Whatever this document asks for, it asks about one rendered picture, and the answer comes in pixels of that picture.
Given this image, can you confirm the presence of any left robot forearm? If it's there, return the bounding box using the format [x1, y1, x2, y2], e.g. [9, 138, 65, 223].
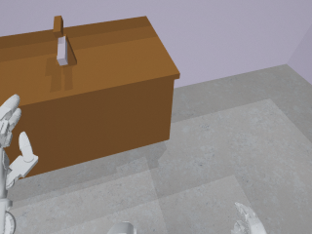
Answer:
[0, 198, 17, 234]

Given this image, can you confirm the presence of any left robot hand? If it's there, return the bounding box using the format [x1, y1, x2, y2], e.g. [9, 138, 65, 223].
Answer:
[0, 94, 38, 199]

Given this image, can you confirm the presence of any counter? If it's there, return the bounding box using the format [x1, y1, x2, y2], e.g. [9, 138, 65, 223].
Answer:
[0, 16, 180, 179]

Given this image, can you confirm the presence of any tap lever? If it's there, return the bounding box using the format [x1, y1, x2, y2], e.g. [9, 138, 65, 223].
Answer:
[57, 36, 68, 66]

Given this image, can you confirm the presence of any left robot thigh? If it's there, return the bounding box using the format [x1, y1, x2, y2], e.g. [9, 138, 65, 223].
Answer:
[107, 222, 137, 234]

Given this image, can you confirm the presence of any right robot hand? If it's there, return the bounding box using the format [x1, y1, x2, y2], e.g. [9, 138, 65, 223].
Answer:
[230, 202, 267, 234]

